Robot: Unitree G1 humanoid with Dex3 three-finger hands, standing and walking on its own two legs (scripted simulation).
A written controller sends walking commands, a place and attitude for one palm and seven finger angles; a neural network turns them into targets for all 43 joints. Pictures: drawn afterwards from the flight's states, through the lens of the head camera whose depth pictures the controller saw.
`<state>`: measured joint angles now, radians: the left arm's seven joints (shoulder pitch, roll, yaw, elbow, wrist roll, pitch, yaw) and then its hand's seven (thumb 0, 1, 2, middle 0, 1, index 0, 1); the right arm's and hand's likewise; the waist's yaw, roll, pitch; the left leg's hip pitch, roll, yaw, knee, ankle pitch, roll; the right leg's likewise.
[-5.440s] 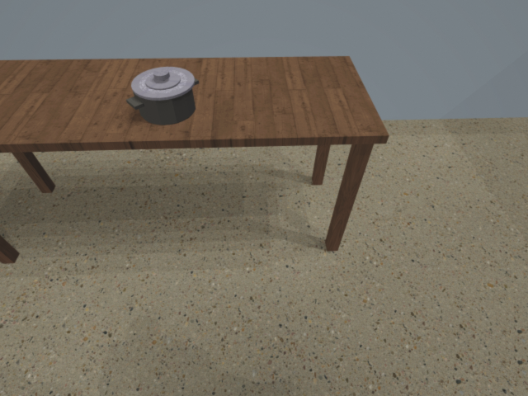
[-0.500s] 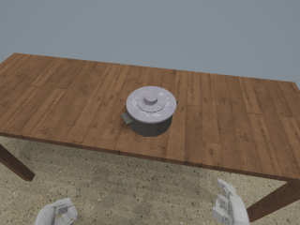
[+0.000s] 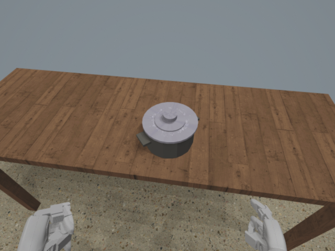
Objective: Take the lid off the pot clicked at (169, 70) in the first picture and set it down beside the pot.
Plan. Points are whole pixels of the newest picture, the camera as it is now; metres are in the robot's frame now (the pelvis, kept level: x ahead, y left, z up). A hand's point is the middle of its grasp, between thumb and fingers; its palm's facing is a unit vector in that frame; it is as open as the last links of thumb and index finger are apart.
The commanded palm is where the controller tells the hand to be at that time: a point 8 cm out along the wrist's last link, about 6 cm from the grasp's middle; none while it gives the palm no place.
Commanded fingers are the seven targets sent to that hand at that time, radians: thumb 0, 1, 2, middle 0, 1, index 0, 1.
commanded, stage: raise the hand higher, near the body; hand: left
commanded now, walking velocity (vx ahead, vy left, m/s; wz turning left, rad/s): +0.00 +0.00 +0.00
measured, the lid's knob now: (170, 115) +0.51 +0.05 +0.02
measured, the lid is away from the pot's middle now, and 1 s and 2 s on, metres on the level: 0.01 0.01 0.01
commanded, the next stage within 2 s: reach forward and open the fingers in 0.32 s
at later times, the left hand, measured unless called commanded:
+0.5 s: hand (56, 201) +0.18 +0.23 +0.10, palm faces +0.23 -0.67 -0.71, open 3.1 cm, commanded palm +0.13 +0.26 +0.13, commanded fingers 0.00 0.76 0.93 -1.22 -1.37 -1.22 -1.37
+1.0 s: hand (51, 196) +0.19 +0.26 +0.09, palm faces -0.25 -0.04 -0.97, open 5.0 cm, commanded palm +0.19 +0.25 +0.14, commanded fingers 0.00 0.03 1.20 -0.93 -0.44 -0.93 -0.44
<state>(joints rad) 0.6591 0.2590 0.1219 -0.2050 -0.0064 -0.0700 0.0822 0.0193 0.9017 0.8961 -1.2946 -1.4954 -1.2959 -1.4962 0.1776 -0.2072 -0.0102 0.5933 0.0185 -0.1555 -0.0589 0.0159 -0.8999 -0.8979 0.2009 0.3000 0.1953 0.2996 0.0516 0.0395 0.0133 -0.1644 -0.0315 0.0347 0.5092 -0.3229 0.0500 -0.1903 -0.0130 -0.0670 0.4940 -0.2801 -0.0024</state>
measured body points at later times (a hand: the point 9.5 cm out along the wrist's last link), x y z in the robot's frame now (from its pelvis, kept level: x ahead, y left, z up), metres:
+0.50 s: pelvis +0.00 +0.00 +0.00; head +0.00 -0.02 +0.45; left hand +0.16 +0.27 +0.14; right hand +0.19 -0.21 -0.08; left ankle -0.03 +0.08 -0.74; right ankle -0.01 -0.12 -0.74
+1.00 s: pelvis -0.02 -0.01 +0.00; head +0.00 -0.05 +0.45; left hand +0.20 +0.26 +0.14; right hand +0.19 -0.24 -0.10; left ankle -0.03 +0.08 -0.74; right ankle -0.01 -0.12 -0.74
